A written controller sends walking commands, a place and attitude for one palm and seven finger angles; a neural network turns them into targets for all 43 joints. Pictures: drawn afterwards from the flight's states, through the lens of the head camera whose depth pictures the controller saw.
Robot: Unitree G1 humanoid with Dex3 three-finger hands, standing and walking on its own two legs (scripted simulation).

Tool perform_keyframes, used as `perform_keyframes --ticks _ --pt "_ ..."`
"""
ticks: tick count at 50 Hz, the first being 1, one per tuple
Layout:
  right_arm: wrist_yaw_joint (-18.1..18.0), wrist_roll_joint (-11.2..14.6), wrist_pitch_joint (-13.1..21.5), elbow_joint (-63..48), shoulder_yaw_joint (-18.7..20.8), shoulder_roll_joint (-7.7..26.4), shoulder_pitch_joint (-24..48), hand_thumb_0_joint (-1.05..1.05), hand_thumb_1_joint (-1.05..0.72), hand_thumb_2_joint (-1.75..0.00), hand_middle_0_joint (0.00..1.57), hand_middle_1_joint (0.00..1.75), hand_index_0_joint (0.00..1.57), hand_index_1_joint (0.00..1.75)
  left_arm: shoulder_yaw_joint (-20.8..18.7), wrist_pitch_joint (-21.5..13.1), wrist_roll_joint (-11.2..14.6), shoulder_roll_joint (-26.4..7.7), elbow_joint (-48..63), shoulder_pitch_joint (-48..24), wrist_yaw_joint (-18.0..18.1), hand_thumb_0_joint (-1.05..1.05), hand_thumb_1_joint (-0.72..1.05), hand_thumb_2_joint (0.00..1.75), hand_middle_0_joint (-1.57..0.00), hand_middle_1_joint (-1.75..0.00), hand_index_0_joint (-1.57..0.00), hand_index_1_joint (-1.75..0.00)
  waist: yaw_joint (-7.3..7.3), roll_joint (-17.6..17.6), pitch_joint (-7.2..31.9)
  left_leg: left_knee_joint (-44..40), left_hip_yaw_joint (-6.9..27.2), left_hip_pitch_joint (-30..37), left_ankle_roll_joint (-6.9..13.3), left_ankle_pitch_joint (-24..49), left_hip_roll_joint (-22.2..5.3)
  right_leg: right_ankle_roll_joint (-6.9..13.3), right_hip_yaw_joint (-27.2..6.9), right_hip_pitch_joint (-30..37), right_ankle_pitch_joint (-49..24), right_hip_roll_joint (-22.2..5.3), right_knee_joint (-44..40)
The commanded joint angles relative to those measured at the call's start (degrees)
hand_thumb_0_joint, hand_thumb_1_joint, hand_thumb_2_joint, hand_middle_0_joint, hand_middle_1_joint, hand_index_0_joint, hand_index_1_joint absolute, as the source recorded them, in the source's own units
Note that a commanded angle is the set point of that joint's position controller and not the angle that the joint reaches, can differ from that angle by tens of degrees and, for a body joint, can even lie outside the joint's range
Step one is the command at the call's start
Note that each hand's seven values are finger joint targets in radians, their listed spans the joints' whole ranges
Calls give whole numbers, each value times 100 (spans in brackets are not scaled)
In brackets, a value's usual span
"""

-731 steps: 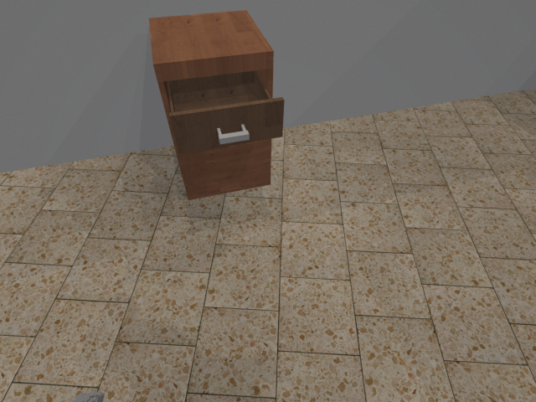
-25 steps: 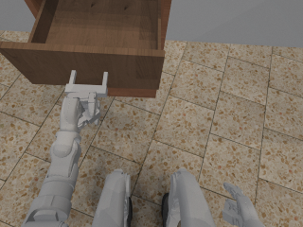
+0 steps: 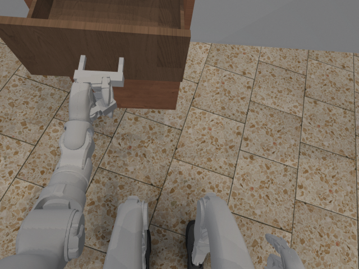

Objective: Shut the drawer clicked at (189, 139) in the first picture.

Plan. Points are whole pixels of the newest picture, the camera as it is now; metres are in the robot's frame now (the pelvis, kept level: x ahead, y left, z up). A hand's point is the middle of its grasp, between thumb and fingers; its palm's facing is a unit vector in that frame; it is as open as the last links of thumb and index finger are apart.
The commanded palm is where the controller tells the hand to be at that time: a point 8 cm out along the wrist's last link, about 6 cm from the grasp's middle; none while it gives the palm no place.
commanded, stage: push the drawer shut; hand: left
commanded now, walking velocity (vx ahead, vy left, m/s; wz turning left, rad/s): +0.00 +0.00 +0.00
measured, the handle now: (101, 70) +0.54 +0.17 +0.01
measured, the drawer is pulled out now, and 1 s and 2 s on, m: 0.18 0.05 0.00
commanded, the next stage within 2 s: pull the fist back off the drawer in 1.42 s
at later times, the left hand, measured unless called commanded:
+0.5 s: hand (117, 71) +0.55 +0.14 +0.01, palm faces -0.02 -1.00 -0.06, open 2.8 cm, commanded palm +0.55 +0.16 +0.01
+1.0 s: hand (115, 53) +0.60 +0.14 +0.01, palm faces -0.01 -1.00 -0.05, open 2.8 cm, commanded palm +0.61 +0.15 +0.01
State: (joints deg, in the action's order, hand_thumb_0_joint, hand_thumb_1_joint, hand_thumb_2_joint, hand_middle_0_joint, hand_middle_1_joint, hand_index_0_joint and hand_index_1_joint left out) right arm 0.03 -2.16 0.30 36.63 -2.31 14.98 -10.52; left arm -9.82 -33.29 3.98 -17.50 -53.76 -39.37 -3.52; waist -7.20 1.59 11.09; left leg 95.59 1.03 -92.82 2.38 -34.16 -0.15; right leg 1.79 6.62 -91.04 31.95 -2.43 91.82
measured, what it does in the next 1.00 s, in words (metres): stands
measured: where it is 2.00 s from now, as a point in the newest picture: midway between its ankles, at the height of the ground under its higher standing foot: (168, 261)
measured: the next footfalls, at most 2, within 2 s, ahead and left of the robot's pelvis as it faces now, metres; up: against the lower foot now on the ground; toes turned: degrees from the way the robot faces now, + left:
none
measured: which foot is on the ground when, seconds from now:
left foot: down 0.00-1.00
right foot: down 0.00-1.00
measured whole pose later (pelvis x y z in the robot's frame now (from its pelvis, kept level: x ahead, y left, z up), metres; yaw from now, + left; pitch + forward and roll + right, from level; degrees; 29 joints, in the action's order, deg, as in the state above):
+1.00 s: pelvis +0.01 +0.00 -0.02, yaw -4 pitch +37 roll -7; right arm 2.3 -4.8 -5.5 35.1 -5.4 14.5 -14.9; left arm -20.0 -26.4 -2.5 -32.5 -69.5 -65.9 -5.7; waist -14.8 2.2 8.5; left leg 99.8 2.7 -101.6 2.6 -35.6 -1.9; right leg 1.7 8.1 -99.0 31.8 -0.5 93.6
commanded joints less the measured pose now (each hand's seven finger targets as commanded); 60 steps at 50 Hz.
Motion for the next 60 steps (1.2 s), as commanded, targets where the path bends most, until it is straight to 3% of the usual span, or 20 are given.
perform_keyframes --ticks 1,10,14,16,18,24,26,30,34,36,38,40,44,47,49,50,52,54,57,60 --pt "-43 -32 104 -326 388 1099 -766 0 -90 -90 20 30 20 30 -229 -442 -10 -818 1034 -3615 150 0 90 90 -140 -160 -140 -160 -542 795 3080 -1500 675 2479 -123 -85 69 11 -384 1026 -9 278 -1150" --pt "39 -101 -109 -296 332 1136 -993 0 -90 -90 20 30 20 30 -562 -438 -141 -1243 262 -4064 96 0 90 90 -140 -160 -140 -160 -650 800 2971 -1373 637 2130 -78 6 46 15 -416 1058 -33 341 -1131" --pt "46 -116 -201 -284 319 1150 -1125 0 -90 -90 20 30 20 30 -659 -356 -188 -1422 191 -4420 66 0 90 90 -140 -160 -140 -160 -735 880 3075 -1293 652 2118 -50 94 31 6 -409 995 -92 356 -1082" --pt "41 -131 -261 -276 313 1189 -1196 0 -90 -90 20 30 20 30 -841 -296 -223 -1699 160 -4515 50 0 90 90 -140 -160 -140 -160 -741 864 3232 -1215 645 2105 -45 254 13 -1 -413 1050 -186 365 -1052" --pt "61 -147 -302 -281 306 1152 -1248 0 -90 -90 20 30 20 30 -763 -233 -237 -1610 144 -4612 10 0 90 90 -140 -160 -140 -160 -761 1010 3312 -1157 624 2147 -46 446 18 4 -415 1076 -286 376 -1046" --pt "76 -158 -405 -290 260 1138 -1384 0 -90 -90 20 30 20 30 -958 -55 -247 -1901 -5 -4787 -69 0 90 90 -140 -160 -140 -160 -825 1017 3287 -1038 579 1976 -12 669 -9 -5 -427 1178 -399 411 -1060" --pt "63 -165 -438 -296 244 1167 -1415 0 -90 -90 20 30 20 30 -1162 0 -253 -2185 -35 -4838 -77 0 90 90 -140 -160 -140 -160 -841 882 3309 -948 542 1803 17 716 -25 -24 -454 1298 -432 424 -1072" --pt "95 -184 -479 -301 240 1173 -1484 0 -90 -90 20 30 20 30 -1122 39 -260 -2172 117 -4978 -165 0 90 90 -140 -160 -140 -160 -840 1292 3579 -927 620 2246 -30 1093 -56 -2 -390 1100 -649 432 -990" --pt "103 -187 -502 -294 210 1157 -1527 0 -90 -90 20 30 20 30 -1138 135 -293 -2239 -40 -5172 -170 0 90 90 -140 -160 -140 -160 -950 1156 3332 -876 617 2006 6 952 -74 -15 -387 1054 -577 449 -1005" --pt "110 -213 -522 -279 213 1197 -1583 0 -90 -90 20 30 20 30 -1157 149 -340 -2339 83 -5334 -157 0 90 90 -140 -160 -140 -160 -939 1432 3524 -880 667 2243 -29 1099 -77 -4 -351 960 -660 440 -953" --pt "115 -213 -545 -259 193 1204 -1593 0 -90 -90 20 30 20 30 -1150 229 -368 -2345 -116 -5344 -146 0 90 90 -140 -160 -140 -160 -1001 1334 3383 -872 693 2167 -29 1017 -97 -4 -324 856 -616 451 -941" --pt "120 -239 -544 -251 193 1213 -1648 0 -90 -90 20 30 20 30 -1126 214 -408 -2403 80 -5636 -131 0 90 90 -140 -160 -140 -160 -1020 1599 3509 -872 746 2385 -50 1177 -96 5 -298 761 -695 437 -899" --pt "136 -244 -548 -216 163 1195 -1699 0 -90 -90 20 30 20 30 -969 319 -462 -2282 -154 -5861 -93 0 90 90 -140 -160 -140 -160 -1193 1480 3356 -817 747 2226 -16 1050 -93 -7 -304 667 -644 443 -929" --pt "134 -268 -565 -210 131 1239 -1768 0 -90 -90 20 30 20 30 -1162 362 -541 -2650 -151 -6049 -56 0 90 90 -140 -160 -140 -160 -1173 1575 3459 -777 750 2181 -15 1082 -94 2 -300 726 -648 454 -904" --pt "149 -275 -559 -228 126 1217 -1793 0 -90 -90 20 30 20 30 -1063 373 -570 -2563 -89 -6165 -72 0 90 90 -140 -160 -140 -160 -1204 1824 3573 -778 775 2369 -36 1206 -99 18 -288 620 -719 448 -867" --pt "149 -285 -573 -201 117 1260 -1823 0 -90 -90 20 30 20 30 -1145 388 -600 -2702 -128 -6216 -63 0 90 90 -140 -160 -140 -160 -1215 1835 3550 -805 852 2441 -63 1188 -124 22 -242 534 -708 451 -835" --pt "163 -281 -577 -179 103 1253 -1825 0 -90 -90 20 30 20 30 -939 481 -629 -2484 -363 -6315 -56 0 90 90 -140 -160 -140 -160 -1353 1699 3292 -797 852 2263 -34 966 -122 8 -247 419 -616 456 -878" --pt "144 -292 -571 -193 58 1267 -1876 0 -90 -90 20 30 20 30 -1138 521 -669 -2829 -396 -6479 -12 0 90 90 -140 -160 -140 -160 -1358 1759 3220 -798 832 2125 -12 888 -116 11 -243 454 -563 456 -865" --pt "152 -305 -580 -196 38 1293 -1943 0 -90 -90 20 30 20 30 -1078 589 -761 -2917 -386 -6712 -3 0 90 90 -140 -160 -140 -160 -1422 1890 3393 -754 870 2180 -12 917 -116 16 -233 407 -596 462 -824" --pt "164 -316 -584 -185 1 1308 -2016 0 -90 -90 20 30 20 30 -1042 677 -831 -2959 -550 -6843 8 0 90 90 -140 -160 -140 -160 -1505 1995 3278 -764 918 2199 -25 945 -130 19 -191 271 -616 463 -798"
